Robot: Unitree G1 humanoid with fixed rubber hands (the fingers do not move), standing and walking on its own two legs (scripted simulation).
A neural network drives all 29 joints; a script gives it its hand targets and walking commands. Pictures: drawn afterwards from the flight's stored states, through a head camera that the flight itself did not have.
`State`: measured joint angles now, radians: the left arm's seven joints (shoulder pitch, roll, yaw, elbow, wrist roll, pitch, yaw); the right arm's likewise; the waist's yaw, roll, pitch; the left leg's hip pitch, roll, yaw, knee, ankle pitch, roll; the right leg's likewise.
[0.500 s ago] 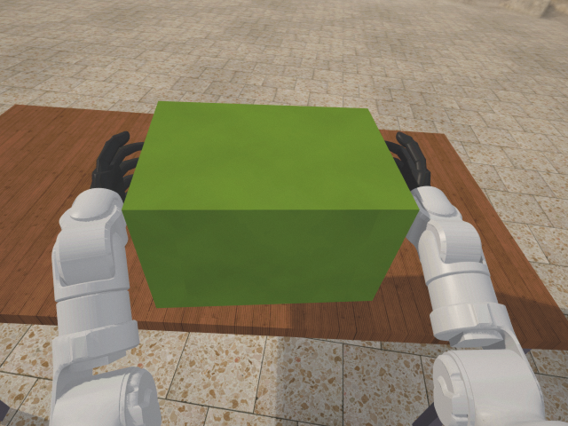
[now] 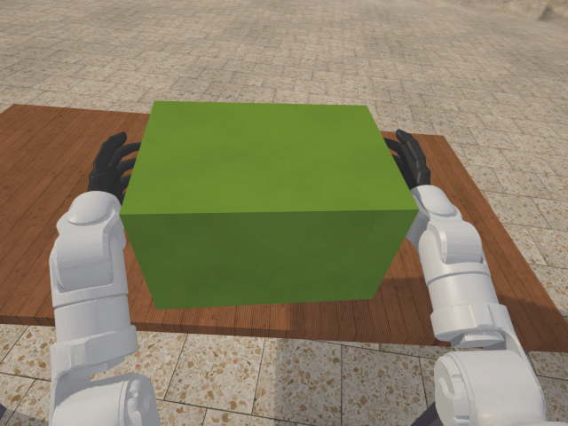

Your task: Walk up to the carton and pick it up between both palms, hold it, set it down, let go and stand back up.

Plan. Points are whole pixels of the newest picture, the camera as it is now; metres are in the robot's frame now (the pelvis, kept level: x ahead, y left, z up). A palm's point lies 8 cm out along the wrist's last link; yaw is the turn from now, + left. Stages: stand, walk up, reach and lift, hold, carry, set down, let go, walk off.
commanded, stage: hold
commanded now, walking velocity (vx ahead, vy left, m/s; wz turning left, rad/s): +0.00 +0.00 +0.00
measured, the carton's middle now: (266, 202) +0.38 +0.01 +0.16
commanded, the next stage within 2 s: none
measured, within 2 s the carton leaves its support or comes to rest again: neither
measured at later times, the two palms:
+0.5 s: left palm (106, 198) +0.34 +0.21 +0.20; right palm (414, 191) +0.36 -0.19 +0.20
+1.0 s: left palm (113, 193) +0.36 +0.21 +0.19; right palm (413, 186) +0.37 -0.19 +0.20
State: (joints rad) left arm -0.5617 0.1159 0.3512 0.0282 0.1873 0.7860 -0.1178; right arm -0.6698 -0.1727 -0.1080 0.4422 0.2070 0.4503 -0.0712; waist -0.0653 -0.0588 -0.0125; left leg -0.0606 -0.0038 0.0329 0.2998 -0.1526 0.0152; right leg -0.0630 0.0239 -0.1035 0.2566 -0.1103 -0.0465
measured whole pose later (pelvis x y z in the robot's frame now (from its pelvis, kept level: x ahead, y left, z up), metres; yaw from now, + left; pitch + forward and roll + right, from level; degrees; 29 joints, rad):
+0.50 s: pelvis +0.00 +0.00 +0.00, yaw +0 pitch -5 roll +0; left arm -0.54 0.11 0.34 0.00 0.19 0.80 -0.11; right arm -0.64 -0.17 -0.11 0.41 0.21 0.46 -0.07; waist -0.07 -0.05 -0.02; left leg -0.06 0.00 0.03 0.30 -0.15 0.02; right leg -0.06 0.02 -0.10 0.26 -0.11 -0.05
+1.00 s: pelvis +0.01 +0.00 +0.00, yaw +0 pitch -4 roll +0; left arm -0.55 0.12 0.34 0.04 0.18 0.78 -0.11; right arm -0.66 -0.17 -0.10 0.44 0.21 0.45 -0.08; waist -0.08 -0.06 -0.03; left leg -0.06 0.00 0.03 0.30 -0.16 0.01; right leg -0.06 0.03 -0.10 0.26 -0.12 -0.05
